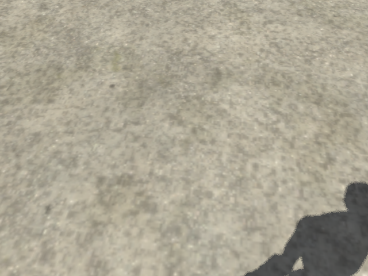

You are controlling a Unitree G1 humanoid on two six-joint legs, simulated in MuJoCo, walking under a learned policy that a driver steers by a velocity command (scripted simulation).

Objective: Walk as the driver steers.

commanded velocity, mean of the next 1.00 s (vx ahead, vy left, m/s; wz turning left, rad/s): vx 0.19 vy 0.00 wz -0.04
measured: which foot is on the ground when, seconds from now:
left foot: down 0.00-0.48, up 0.50-0.70, down 0.72-1.00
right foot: down 0.00-0.72, up 0.74-1.00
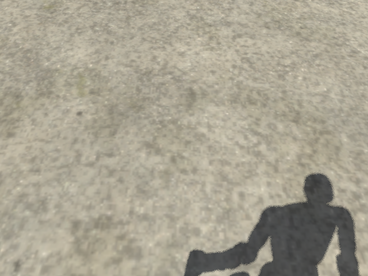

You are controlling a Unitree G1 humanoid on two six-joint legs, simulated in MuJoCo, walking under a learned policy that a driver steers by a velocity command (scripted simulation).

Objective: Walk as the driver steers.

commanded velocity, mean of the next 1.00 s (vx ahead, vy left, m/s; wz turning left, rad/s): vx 0.22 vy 0.00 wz -0.22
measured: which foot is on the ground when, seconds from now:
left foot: down 0.00-0.22, up 0.24-0.64, down 0.66-1.00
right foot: up 0.00-0.18, down 0.20-1.00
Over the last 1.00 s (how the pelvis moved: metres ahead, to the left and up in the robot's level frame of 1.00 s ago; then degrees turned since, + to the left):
0.16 0.06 0.00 -4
